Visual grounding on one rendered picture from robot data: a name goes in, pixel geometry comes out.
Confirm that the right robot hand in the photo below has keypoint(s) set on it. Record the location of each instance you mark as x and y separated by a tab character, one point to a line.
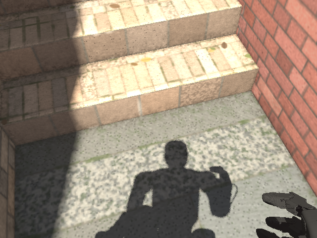
298	206

